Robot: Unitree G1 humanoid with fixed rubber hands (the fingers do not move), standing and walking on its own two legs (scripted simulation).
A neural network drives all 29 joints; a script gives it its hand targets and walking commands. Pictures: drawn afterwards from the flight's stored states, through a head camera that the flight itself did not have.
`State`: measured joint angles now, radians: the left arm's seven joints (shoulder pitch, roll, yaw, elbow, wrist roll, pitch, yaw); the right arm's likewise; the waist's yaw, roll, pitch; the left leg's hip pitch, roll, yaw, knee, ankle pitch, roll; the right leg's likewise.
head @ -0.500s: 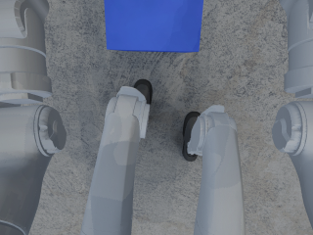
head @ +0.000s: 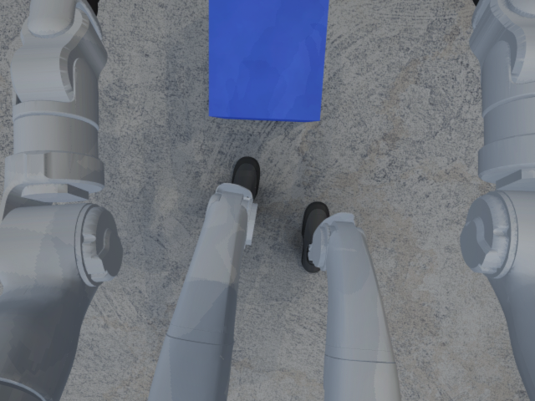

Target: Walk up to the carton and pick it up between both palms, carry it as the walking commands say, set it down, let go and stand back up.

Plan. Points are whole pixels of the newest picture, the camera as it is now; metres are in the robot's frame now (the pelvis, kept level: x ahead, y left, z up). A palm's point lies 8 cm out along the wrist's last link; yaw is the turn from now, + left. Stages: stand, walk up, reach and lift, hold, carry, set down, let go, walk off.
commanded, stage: set down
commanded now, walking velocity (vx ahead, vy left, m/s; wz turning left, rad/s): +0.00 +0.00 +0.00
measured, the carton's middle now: (267, 54) +0.54 +0.10 -0.52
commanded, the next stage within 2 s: let go in 0.12 s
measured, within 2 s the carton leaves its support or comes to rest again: neither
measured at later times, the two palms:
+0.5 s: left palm (35, 10) +0.45 +0.28 -0.05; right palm out of the picture +0.49 -0.16 -0.06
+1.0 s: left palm (39, 254) +0.29 +0.20 +0.05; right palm out of the picture +0.34 -0.24 +0.04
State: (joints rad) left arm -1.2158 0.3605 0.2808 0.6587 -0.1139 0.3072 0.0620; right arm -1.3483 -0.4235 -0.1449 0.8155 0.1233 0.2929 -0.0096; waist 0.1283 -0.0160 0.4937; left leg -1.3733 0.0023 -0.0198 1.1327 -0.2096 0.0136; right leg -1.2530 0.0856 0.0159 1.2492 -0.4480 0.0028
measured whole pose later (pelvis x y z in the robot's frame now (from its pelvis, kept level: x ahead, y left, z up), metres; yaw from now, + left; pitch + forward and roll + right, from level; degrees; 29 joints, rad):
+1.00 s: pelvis +0.13 -0.03 +0.12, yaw +3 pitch +8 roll +2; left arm 0.20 0.19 0.05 0.42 0.00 0.02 -0.08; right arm 0.11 -0.17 -0.07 0.48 -0.01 0.01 0.01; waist 0.03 -0.01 0.05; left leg -0.43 -0.02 -0.03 0.45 -0.16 -0.03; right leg -0.31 0.05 0.04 0.53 -0.36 -0.06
